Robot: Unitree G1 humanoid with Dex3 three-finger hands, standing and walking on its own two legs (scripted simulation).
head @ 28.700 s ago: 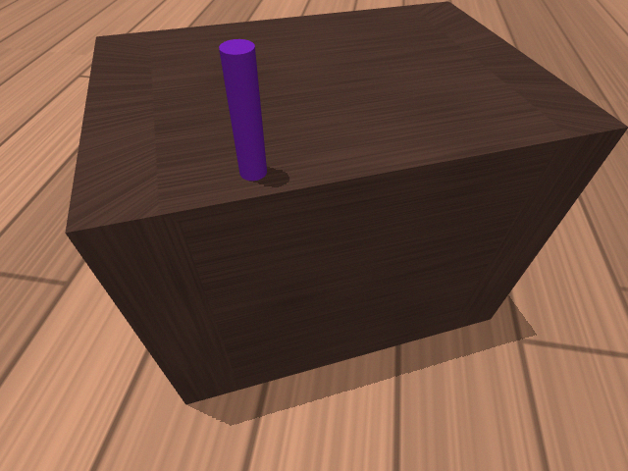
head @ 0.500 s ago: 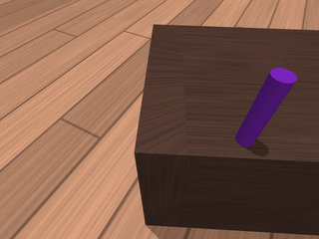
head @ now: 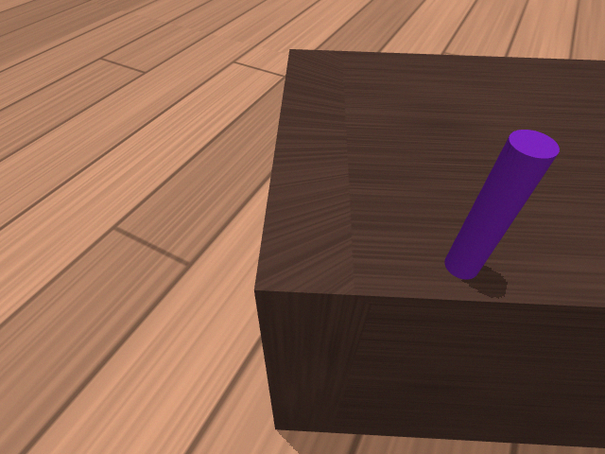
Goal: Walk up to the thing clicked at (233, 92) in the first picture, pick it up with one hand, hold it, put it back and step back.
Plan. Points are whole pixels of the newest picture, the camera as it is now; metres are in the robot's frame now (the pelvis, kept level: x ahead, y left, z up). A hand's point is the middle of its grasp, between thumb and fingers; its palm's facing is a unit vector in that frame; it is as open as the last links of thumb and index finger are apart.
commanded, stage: stand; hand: right
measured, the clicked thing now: (491, 215) +0.38 -0.22 +0.13
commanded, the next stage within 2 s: step back in 0.64 s
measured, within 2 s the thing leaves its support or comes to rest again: neither
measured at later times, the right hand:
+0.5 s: hand out of the picture +0.07 -0.26 -0.16, palm faces -0.03 +0.94 -0.34, open 7.3 cm
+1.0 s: hand out of the picture +0.03 -0.28 -0.17, palm faces +0.00 +0.92 -0.39, open 7.3 cm
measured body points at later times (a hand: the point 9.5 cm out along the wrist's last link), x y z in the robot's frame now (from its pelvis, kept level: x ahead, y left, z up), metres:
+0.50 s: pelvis +0.00 +0.00 +0.00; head +0.00 +0.00 +0.45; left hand +0.06 +0.30 -0.13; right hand +0.07 -0.30 -0.13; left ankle +0.00 +0.14 -0.75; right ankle -0.01 -0.14 -0.75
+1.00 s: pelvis -0.06 +0.00 -0.02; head +0.00 +0.00 +0.42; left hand +0.05 +0.32 -0.14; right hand +0.03 -0.33 -0.15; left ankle -0.06 +0.13 -0.72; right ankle -0.01 -0.14 -0.75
